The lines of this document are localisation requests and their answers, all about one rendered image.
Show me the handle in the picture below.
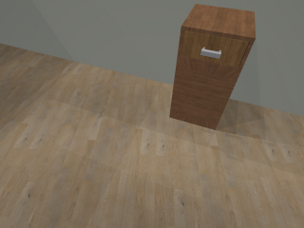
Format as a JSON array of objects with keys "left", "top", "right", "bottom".
[{"left": 200, "top": 47, "right": 221, "bottom": 59}]

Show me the cabinet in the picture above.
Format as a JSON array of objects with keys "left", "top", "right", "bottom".
[{"left": 169, "top": 4, "right": 256, "bottom": 130}]

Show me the drawer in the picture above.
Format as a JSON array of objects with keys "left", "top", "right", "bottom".
[{"left": 181, "top": 30, "right": 249, "bottom": 67}]

